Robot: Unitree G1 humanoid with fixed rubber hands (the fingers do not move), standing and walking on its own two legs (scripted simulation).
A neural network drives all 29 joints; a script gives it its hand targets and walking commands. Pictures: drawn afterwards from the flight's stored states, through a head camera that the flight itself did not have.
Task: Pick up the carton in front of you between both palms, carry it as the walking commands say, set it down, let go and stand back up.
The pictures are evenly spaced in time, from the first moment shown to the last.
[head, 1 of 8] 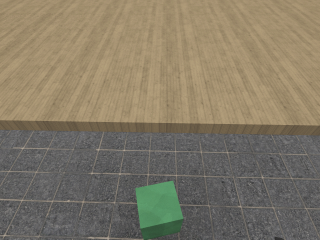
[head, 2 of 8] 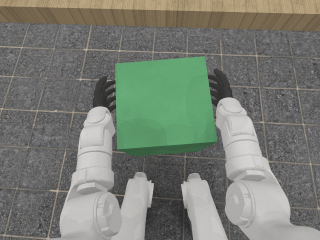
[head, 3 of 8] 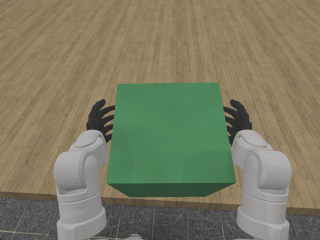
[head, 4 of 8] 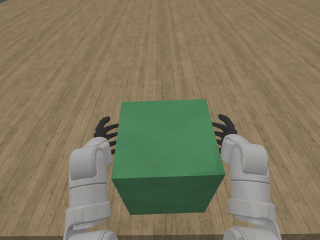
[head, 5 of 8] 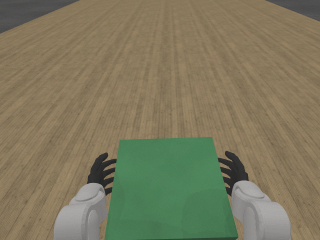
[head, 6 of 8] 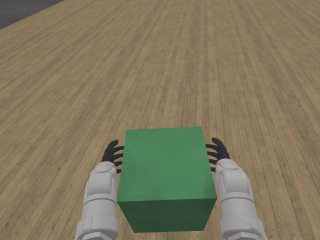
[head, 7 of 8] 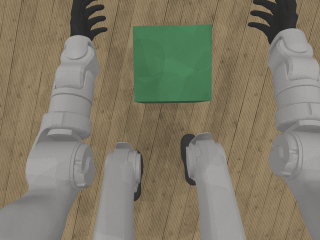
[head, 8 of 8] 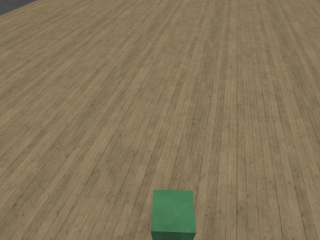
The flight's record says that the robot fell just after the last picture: no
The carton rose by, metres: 0.88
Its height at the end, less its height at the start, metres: +0.12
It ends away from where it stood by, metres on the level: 3.03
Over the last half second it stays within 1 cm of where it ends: yes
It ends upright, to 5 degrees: yes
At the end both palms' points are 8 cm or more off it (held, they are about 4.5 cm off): yes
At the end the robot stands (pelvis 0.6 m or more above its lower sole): yes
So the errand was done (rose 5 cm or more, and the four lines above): yes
